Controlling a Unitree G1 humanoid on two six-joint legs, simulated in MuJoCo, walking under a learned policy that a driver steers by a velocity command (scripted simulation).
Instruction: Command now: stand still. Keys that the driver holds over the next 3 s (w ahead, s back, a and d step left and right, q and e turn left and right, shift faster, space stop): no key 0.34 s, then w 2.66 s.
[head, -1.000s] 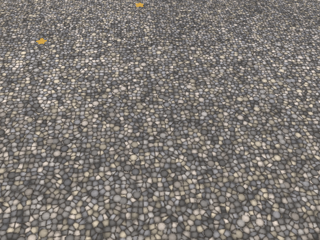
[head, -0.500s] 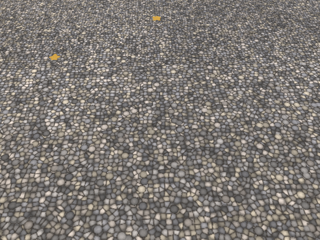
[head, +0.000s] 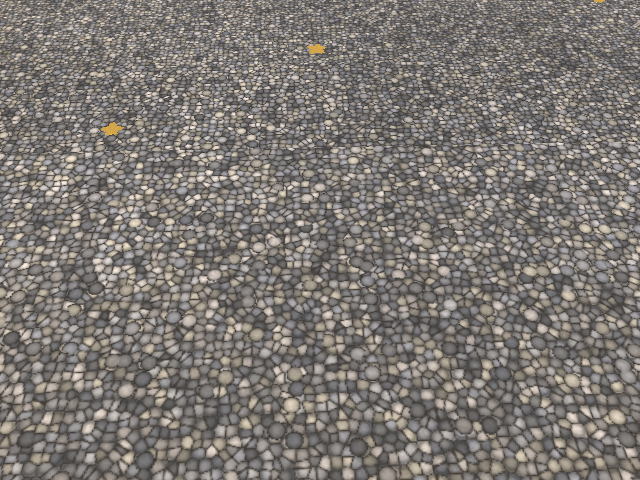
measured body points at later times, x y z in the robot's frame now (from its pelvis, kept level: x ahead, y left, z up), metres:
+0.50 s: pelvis +0.02 +0.00 +0.00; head +0.01 -0.01 +0.45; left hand +0.05 +0.25 -0.15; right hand +0.01 -0.26 -0.16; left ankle -0.02 +0.12 -0.74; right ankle +0.02 -0.12 -0.73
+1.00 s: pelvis +0.21 -0.01 -0.01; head +0.25 -0.01 +0.44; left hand +0.09 +0.23 -0.14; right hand +0.46 -0.22 -0.10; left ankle +0.40 +0.12 -0.71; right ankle +0.03 -0.12 -0.74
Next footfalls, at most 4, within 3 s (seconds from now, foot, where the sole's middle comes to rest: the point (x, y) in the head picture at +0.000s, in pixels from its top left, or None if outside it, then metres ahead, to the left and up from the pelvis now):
1.06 left None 0.44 0.11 -0.77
1.60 right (385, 368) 0.76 -0.12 -0.77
2.16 left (282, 256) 1.10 0.13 -0.77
2.74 right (355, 176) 1.42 -0.08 -0.77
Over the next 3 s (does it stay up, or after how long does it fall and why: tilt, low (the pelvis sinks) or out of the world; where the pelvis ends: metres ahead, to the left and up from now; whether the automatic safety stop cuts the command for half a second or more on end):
stays up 1.39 0.00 0.00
